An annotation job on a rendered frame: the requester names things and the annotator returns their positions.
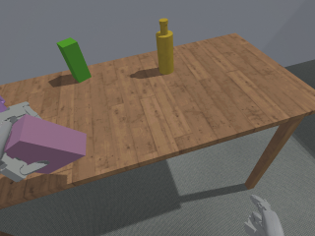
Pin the table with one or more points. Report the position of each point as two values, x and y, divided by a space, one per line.
221 88

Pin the right robot hand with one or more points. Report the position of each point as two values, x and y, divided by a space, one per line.
268 223

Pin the sponge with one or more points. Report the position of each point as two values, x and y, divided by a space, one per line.
33 139

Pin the left robot hand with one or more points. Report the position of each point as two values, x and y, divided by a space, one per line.
14 168

